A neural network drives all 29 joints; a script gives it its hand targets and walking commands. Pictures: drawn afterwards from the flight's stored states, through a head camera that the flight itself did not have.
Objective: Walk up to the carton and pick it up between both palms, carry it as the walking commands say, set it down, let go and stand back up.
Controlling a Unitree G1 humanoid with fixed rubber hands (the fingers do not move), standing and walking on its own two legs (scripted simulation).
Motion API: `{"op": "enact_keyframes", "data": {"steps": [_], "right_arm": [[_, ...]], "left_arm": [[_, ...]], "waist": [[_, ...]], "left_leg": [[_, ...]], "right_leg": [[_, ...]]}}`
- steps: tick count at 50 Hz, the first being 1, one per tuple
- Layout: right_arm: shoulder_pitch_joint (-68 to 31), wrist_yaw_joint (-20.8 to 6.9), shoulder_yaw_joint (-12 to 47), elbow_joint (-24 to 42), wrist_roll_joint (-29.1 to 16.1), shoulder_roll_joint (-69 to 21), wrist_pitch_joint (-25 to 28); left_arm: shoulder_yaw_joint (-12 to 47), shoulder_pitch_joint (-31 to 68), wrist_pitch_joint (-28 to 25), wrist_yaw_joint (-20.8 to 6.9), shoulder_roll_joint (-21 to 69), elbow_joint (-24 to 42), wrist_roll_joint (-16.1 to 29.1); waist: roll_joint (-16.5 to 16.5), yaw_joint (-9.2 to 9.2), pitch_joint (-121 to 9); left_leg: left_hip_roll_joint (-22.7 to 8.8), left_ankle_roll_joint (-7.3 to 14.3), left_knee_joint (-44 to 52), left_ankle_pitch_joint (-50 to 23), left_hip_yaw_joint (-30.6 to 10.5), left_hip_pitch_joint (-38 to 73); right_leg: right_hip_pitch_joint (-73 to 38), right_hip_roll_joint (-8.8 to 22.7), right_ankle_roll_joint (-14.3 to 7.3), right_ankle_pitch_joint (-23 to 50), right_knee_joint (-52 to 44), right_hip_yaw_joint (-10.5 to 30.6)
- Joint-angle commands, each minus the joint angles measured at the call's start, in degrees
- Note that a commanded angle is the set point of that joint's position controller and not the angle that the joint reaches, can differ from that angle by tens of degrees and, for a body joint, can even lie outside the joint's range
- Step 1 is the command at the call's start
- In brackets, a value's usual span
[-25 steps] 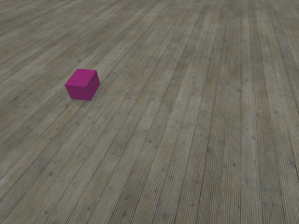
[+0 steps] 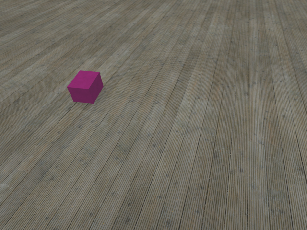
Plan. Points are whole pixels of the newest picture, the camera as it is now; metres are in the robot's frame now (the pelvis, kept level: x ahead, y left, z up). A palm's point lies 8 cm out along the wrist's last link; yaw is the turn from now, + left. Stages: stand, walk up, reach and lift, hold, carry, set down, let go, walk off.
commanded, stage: walk up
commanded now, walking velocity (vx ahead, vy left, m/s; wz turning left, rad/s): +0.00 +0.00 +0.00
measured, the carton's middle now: (86, 86) +1.58 +0.72 -0.69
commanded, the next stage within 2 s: none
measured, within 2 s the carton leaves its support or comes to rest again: neither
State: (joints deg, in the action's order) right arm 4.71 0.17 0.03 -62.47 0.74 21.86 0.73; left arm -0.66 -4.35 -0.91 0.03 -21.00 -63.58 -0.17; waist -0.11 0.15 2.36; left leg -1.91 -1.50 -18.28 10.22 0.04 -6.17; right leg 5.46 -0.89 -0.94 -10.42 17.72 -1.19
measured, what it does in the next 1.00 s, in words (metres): walks ahead, turning left: left foot, then right foot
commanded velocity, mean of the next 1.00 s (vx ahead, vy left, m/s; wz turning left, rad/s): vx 0.00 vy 0.00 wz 0.00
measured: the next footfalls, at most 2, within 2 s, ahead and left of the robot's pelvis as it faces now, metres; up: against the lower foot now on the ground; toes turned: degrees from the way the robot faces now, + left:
left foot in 0.46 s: +0.14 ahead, +0.24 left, +0.00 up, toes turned +17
right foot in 0.76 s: +0.33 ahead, +0.03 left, +0.00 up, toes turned +11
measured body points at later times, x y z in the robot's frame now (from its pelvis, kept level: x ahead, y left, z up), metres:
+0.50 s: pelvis +0.07 +0.08 -0.03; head +0.07 +0.09 +0.42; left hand +0.09 +0.46 -0.12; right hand +0.25 -0.26 -0.10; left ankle +0.10 +0.23 -0.75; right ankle +0.00 -0.09 -0.72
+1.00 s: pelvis +0.29 +0.11 -0.01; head +0.31 +0.09 +0.44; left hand +0.17 +0.44 -0.08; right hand +0.55 -0.13 -0.11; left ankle +0.31 +0.28 -0.69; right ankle +0.29 +0.02 -0.75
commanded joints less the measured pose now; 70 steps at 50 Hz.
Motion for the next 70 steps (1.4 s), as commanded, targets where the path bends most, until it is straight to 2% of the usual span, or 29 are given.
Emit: {"op": "enact_keyframes", "data": {"steps": [1, 6, 7, 9, 10, 15, 19, 21, 22, 23, 24, 26, 29, 34, 37, 38, 39, 40, 42, 50, 56, 59, 60, 61, 62, 63, 64, 67, 70], "right_arm": [[-3.01, 0.3, -1.99, 2.96, -0.07, 10.19, 0.75], [-2.43, 0.39, -1.79, 2.6, -0.44, 9.46, 0.81], [-0.58, -2.79, -6.51, 7.59, 1.33, 17.03, 0.13], [-8.79, -5.0, -6.02, 12.83, 2.49, 14.49, -1.08], [-10.98, -5.47, -6.36, 13.9, 2.43, 13.59, -1.15], [0.6, -8.69, -8.51, 13.43, 0.73, 13.41, -0.9], [1.59, -9.71, -9.17, 13.84, -0.14, 12.66, -0.34], [10.58, -8.77, -9.76, 11.58, 0.29, 14.1, 0.12], [18.09, -7.51, -10.67, 9.4, 0.7, 16.73, 0.72], [20.49, -5.9, -11.51, 9.87, 1.47, 23.58, 1.41], [15.51, -5.41, -10.99, 13.76, 0.52, 24.33, 2.02], [11.38, -4.87, -10.52, 14.53, -0.26, 22.46, 2.48], [8.0, -4.74, -8.69, 17.07, -0.7, 18.61, 2.71], [9.3, -4.85, -8.37, 19.39, -0.18, 18.8, 3.03], [4.03, -4.96, -7.11, 21.85, 0.0, 15.57, 2.88], [4.52, -4.82, -6.21, 22.87, 0.05, 12.23, 3.09], [3.72, -4.23, -5.34, 23.94, 0.09, 10.59, 3.1], [5.94, -3.62, -6.42, 22.47, -0.04, 15.12, 2.23], [8.82, -4.46, -7.08, 20.05, -1.18, 17.12, 2.45], [0.39, -7.28, -4.73, 22.0, -0.68, 10.36, 1.38], [-4.83, -7.46, -5.2, 23.93, -0.21, 10.45, 0.81], [2.6, -6.36, -5.85, 22.31, 0.45, 11.14, 1.23], [12.9, -5.42, -7.16, 19.84, 1.26, 14.05, 1.71], [21.22, -3.88, -9.26, 19.2, 1.79, 20.24, 2.16], [19.88, -2.96, -9.28, 21.81, 0.35, 21.85, 2.5], [16.65, -2.46, -9.14, 21.31, -1.39, 21.36, 2.64], [12.65, -2.04, -8.83, 20.92, -2.24, 19.37, 2.81], [9.1, -1.38, -6.51, 20.68, -2.18, 14.89, 4.13], [7.26, -2.11, -6.99, 21.37, -0.84, 16.34, 5.16]], "left_arm": [[-1.8, 2.72, -0.87, 0.38, -10.88, 3.02, -0.04], [-1.92, 2.44, -0.95, 0.38, -11.06, 2.72, -0.11], [-6.12, -2.51, -2.71, -0.47, -18.68, 6.39, -0.95], [-8.5, -7.81, -4.07, 0.12, -22.49, 7.08, -1.98], [-8.36, -5.24, -4.8, 0.47, -21.8, 8.59, -2.14], [-9.26, 1.57, -5.37, -0.36, -20.76, 13.61, -2.86], [-8.7, 1.49, -5.16, -0.97, -20.45, 14.83, -3.13], [-8.3, 2.26, -4.44, -1.31, -18.67, 15.64, -3.43], [-7.03, -0.25, -4.02, -1.64, -15.0, 15.74, -2.91], [-5.52, -0.62, -4.11, -2.19, -10.22, 17.77, -1.57], [-5.74, 0.34, -4.07, -2.37, -13.6, 18.07, -1.66], [-5.7, -0.29, -4.6, -2.97, -17.58, 17.58, -0.57], [-6.02, -6.38, -4.73, -3.35, -18.3, 14.77, 0.57], [-6.66, -6.63, -4.72, -3.92, -16.55, 16.68, -0.9], [-8.02, -17.35, -5.5, -3.13, -16.19, 14.08, -0.73], [-9.64, -24.86, -5.89, -2.13, -20.24, 12.72, -1.48], [-10.48, -27.27, -6.66, -1.23, -24.96, 14.47, -2.09], [-9.69, -19.08, -6.75, -1.08, -24.82, 17.29, -1.44], [-8.78, -12.14, -7.54, -0.99, -22.07, 18.9, -1.06], [-7.67, -16.48, -7.69, -0.91, -17.74, 17.77, -0.7], [-7.23, -18.05, -6.08, -0.17, -19.66, 18.08, -0.38], [-6.99, -16.7, -5.06, 0.05, -19.9, 19.19, 0.03], [-6.31, -17.17, -4.97, -0.08, -17.51, 20.27, 0.34], [-5.03, -18.75, -5.36, -0.22, -13.46, 22.44, 0.94], [-5.04, -20.22, -5.3, -0.36, -13.75, 22.94, 0.84], [-5.29, -17.54, -4.74, -0.06, -17.92, 22.14, 1.02], [-4.63, -15.23, -4.84, -0.36, -18.1, 21.59, 1.11], [-4.78, -19.96, -4.28, -1.77, -14.67, 19.62, 1.52], [-5.29, -16.6, -4.01, -2.71, -14.22, 20.88, 0.79]], "waist": [[-0.74, 0.06, -4.51], [-0.25, -0.21, -4.06], [-0.65, 2.85, -6.79], [8.25, 5.68, 0.67], [4.48, 5.44, 2.41], [7.27, -2.04, 0.03], [6.87, -2.34, 1.92], [-1.93, -5.81, -1.65], [-13.92, -8.87, -5.94], [-30.26, -10.5, -3.6], [-17.95, -7.85, -0.35], [-3.26, -4.66, -1.02], [-8.15, -1.28, -1.84], [-8.61, -1.21, -0.89], [-1.57, 6.49, -2.43], [11.84, 10.67, -4.83], [18.23, 11.62, -1.9], [6.02, 5.69, 0.87], [1.1, 1.74, 4.05], [5.86, 2.95, 2.13], [5.19, 3.02, 0.44], [3.11, -1.43, -4.51], [-2.77, -6.25, -11.17], [-14.65, -9.55, -19.55], [-14.77, -8.04, -18.49], [-4.67, -7.87, -15.78], [-2.32, -5.93, -9.89], [-1.64, 0.11, -0.37], [-6.85, 0.91, 3.15]], "left_leg": [[-5.96, 2.46, 1.88, -8.32, -3.84, 0.67], [-6.19, 2.46, 1.96, -8.31, -3.81, 1.4], [-2.69, 5.04, -6.57, 17.59, -3.44, -12.62], [-2.7, 3.07, -33.04, 12.48, -1.59, -34.65], [-4.91, 2.85, -33.79, 11.86, -7.27, -35.11], [-7.04, 0.9, -28.35, 11.79, -3.06, -22.82], [-4.92, 0.64, -20.94, 4.68, 3.38, -10.11], [-1.43, 2.53, -16.12, 5.4, 5.78, 0.31], [-0.47, 4.83, -10.69, 13.4, 2.68, 9.21], [-12.98, 10.37, 4.62, 31.43, -24.78, 12.11], [-16.15, 13.2, 10.25, 34.54, -37.86, 5.99], [-17.1, 15.96, 6.37, 23.54, -31.26, 2.88], [-12.23, 13.71, 3.39, 16.35, -15.75, -6.31], [-12.35, 14.18, 3.49, 16.85, -15.65, -10.18], [-5.89, 9.37, -9.71, 16.9, -6.37, -26.43], [1.73, 6.11, -29.54, 17.43, -0.55, -36.8], [7.07, 4.67, -46.11, 20.37, -5.91, -43.3], [3.32, 5.14, -50.54, 13.28, -11.79, -40.09], [-1.1, 3.5, -47.23, 7.06, -11.07, -36.42], [-0.82, 1.17, -23.88, -1.6, -1.3, -27.24], [-1.39, 3.4, -17.12, -1.64, 2.65, -21.2], [3.29, 6.34, -10.1, 1.41, 6.09, -8.38], [2.47, 10.37, -9.17, 3.2, 2.03, 8.05], [-12.09, 16.33, -9.31, -0.29, -17.51, 25.97], [-20.47, 21.56, -6.31, -13.54, -35.05, 31.83], [-20.95, 23.5, -6.16, -14.98, -30.58, 23.2], [-18.31, 20.8, -6.26, -20.42, -24.01, 15.17], [-11.96, 14.35, -2.11, -27.08, -9.34, -2.41], [-10.82, 15.41, 2.79, -11.48, -5.44, -13.09]], "right_leg": [[-1.08, 8.99, -0.82, 9.76, -2.23, 5.68], [-0.27, 8.5, -0.71, 9.0, -2.85, 5.75], [-9.27, 8.9, -2.99, -18.38, 0.63, 2.88], [-12.32, 24.8, -11.77, -35.58, -11.6, 19.87], [-8.17, 26.66, -12.46, -29.38, -10.46, 20.76], [1.41, 22.14, -10.29, -23.33, -9.72, 3.0], [13.05, 17.94, -7.96, -24.56, -7.01, -3.84], [15.75, 14.2, -6.72, -22.73, 7.14, -8.61], [18.88, 9.58, -5.81, -16.63, 26.21, -11.91], [35.01, 1.7, -4.02, -23.4, 46.21, -12.19], [37.84, 2.18, -3.09, -20.28, 51.98, -1.7], [32.2, 6.93, -1.68, -14.96, 47.69, 2.34], [20.23, 6.81, -0.68, -20.86, 31.43, -0.13], [14.47, 4.85, 0.01, -6.48, 21.19, -3.24], [-7.83, 2.84, -1.27, -0.19, 14.19, -5.04], [-16.92, 10.46, -3.2, -16.83, 4.79, 8.39], [-13.55, 25.88, -6.76, -34.85, -7.69, 31.78], [-5.77, 28.18, -7.68, -41.5, -11.54, 35.05], [-1.2, 22.71, -4.55, -25.63, -7.97, 22.68], [-1.54, 13.83, -4.37, 15.49, -5.0, -6.19], [-4.12, 18.78, -5.66, 19.83, -1.2, -5.4], [-3.54, 15.22, -5.32, 32.03, 15.05, -10.24], [4.77, 12.46, -5.11, 29.75, 31.59, -10.31], [21.34, 6.48, -3.24, 7.37, 50.19, -9.91], [34.81, -0.73, -2.5, -20.96, 58.35, -3.17], [33.24, 4.08, -2.51, -19.49, 60.63, 2.53], [33.04, 7.14, -2.7, -15.54, 58.17, 1.81], [24.7, 8.13, -1.88, -9.19, 47.92, 2.93], [19.7, 7.88, -0.8, -7.92, 34.79, -1.17]]}}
